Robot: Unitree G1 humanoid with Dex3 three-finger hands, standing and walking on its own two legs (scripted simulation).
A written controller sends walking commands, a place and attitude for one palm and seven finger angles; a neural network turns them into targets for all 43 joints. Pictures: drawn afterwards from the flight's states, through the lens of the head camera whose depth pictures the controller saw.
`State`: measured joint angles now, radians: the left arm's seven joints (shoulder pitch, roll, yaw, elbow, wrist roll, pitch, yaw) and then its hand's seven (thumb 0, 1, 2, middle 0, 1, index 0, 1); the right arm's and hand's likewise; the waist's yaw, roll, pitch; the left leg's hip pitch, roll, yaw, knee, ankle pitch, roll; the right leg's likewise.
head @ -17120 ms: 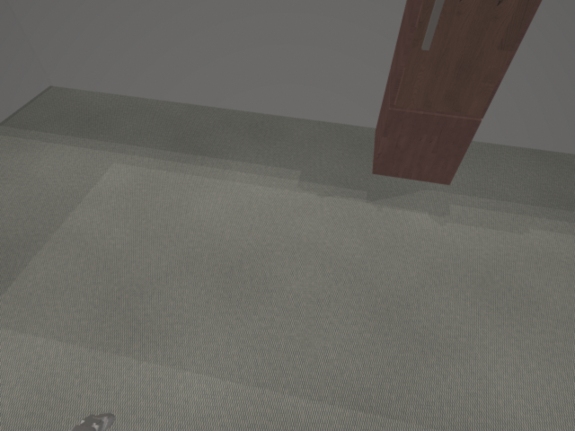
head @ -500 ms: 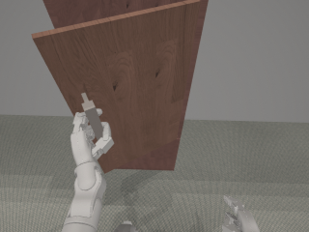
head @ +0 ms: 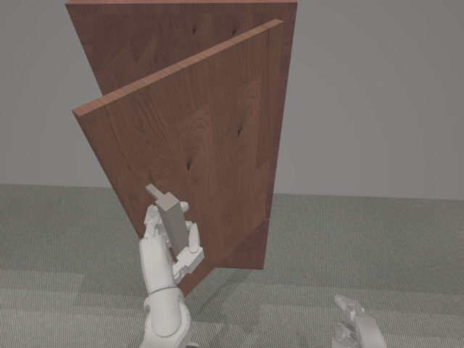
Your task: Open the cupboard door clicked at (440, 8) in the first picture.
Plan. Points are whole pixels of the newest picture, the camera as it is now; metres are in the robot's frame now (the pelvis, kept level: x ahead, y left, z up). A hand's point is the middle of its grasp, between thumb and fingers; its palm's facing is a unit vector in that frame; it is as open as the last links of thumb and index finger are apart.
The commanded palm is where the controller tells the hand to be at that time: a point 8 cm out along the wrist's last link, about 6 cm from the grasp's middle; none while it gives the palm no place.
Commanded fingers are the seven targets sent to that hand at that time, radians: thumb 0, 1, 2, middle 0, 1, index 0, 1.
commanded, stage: open thumb and fingers to let go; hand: left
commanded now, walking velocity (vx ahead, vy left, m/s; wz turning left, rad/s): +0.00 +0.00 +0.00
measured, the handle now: (170, 226) +0.31 +0.12 +0.07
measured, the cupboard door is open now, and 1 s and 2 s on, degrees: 50 52 53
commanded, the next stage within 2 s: slide the hand sideways off the handle in 0.74 s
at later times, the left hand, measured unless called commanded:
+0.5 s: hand (190, 245) +0.27 +0.08 +0.07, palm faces +0.32 -0.95 -0.01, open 13.2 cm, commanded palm +0.23 +0.11 +0.07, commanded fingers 0.00 -0.50 0.30 -0.23 -0.80 -0.23 -0.80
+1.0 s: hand (189, 266) +0.24 +0.08 +0.06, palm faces -0.09 -0.99 -0.07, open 15.7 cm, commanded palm +0.23 +0.11 +0.07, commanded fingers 0.00 -0.50 0.30 -0.15 -0.30 -0.15 -0.30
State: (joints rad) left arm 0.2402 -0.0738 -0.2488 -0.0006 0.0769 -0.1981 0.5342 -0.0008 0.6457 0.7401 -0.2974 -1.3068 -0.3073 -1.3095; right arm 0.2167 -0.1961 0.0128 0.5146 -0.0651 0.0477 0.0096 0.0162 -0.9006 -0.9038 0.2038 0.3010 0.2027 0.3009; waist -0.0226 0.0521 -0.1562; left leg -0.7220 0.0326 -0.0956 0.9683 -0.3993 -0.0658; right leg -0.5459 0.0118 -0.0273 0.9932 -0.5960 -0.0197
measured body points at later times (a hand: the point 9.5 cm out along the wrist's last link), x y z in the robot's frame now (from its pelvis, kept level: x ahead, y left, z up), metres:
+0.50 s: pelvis +0.00 +0.01 +0.00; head +0.02 -0.01 +0.45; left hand +0.25 +0.13 +0.07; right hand +0.18 -0.21 -0.09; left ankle +0.05 +0.17 -0.68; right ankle -0.05 -0.11 -0.68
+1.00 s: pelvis -0.02 +0.02 -0.01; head +0.00 +0.01 +0.44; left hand +0.24 +0.13 +0.07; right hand +0.17 -0.19 -0.09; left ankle +0.05 +0.17 -0.68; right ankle -0.05 -0.11 -0.68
